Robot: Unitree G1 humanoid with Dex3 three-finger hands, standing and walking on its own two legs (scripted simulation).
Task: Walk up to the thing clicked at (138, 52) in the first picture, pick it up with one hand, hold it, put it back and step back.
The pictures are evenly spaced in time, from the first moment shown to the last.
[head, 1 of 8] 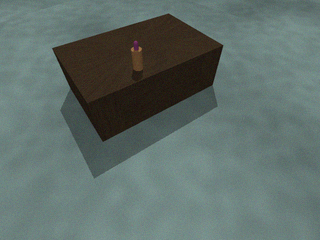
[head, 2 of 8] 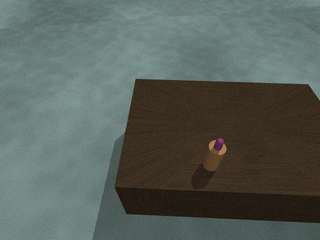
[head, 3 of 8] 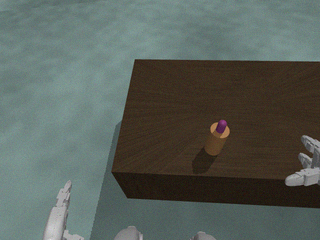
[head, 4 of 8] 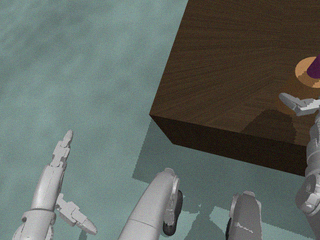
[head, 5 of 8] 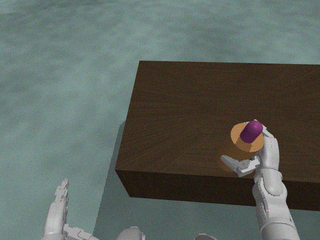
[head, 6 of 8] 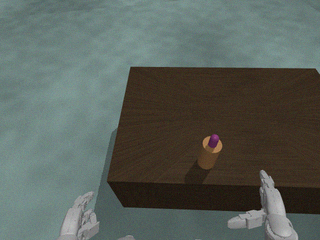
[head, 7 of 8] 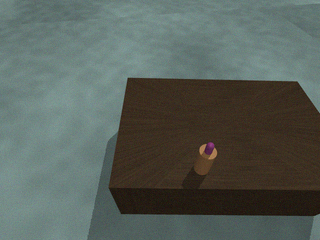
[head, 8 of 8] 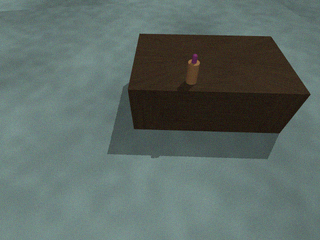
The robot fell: no
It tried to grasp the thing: yes
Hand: right
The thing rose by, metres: 0.27
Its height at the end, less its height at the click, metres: +0.00
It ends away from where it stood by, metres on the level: 0.03
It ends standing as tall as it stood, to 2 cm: yes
